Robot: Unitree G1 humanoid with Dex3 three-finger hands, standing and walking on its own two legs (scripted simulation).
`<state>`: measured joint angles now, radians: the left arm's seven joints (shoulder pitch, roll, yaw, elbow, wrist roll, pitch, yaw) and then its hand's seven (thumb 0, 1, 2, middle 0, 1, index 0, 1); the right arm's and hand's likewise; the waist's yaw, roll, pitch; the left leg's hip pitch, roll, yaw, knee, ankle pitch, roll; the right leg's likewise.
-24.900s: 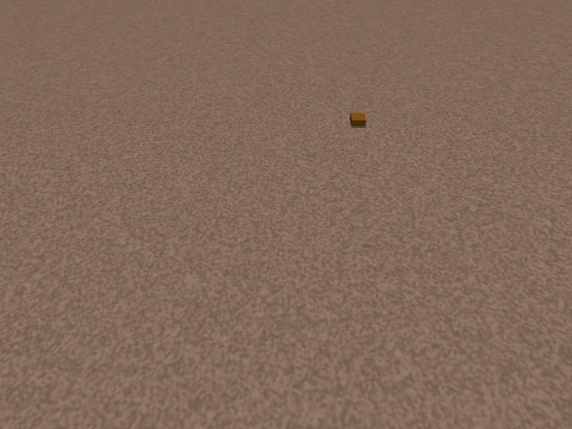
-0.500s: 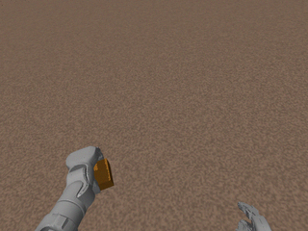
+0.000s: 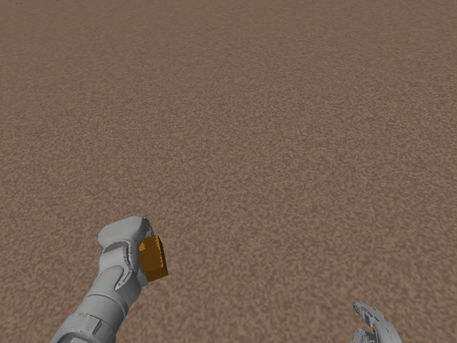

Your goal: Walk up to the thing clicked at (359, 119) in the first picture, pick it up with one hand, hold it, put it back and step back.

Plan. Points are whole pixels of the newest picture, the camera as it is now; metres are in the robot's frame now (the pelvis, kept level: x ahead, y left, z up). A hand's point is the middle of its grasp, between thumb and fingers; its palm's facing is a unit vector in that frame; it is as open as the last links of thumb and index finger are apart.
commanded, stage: hold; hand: left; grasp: from above
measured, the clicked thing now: (143, 261) +0.31 +0.22 -0.07
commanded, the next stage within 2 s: crouch in 0.04 s
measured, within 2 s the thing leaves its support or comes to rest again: neither
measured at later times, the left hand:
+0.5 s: hand (141, 273) +0.29 +0.22 -0.09, palm faces -0.46 -0.14 -0.88, open 10.4 cm
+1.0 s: hand (167, 287) +0.35 +0.24 -0.34, palm faces -0.38 -0.13 -0.92, open 10.4 cm
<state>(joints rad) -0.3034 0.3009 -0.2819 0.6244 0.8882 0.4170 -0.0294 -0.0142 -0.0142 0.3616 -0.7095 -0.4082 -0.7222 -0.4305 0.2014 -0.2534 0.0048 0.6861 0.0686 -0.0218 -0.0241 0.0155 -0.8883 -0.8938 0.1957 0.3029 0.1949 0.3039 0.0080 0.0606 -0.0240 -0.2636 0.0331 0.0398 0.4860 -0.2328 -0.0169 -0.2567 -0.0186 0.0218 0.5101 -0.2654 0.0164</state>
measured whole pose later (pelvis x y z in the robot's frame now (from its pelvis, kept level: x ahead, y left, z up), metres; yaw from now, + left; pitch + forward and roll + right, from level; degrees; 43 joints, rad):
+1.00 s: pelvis -0.06 +0.01 -0.20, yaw -1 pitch +32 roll -2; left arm -0.77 0.36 0.00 1.33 0.94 0.20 0.48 0.00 0.02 0.26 -0.74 -0.34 -0.76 -0.34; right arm 0.23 -0.23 -0.03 0.80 -0.05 -0.08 0.04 0.01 -0.88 -0.89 0.20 0.30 0.20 0.30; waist -0.15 0.06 -0.20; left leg -1.60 0.06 -0.02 1.60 -0.57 -0.01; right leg -1.56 0.01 0.01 1.58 -0.59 0.03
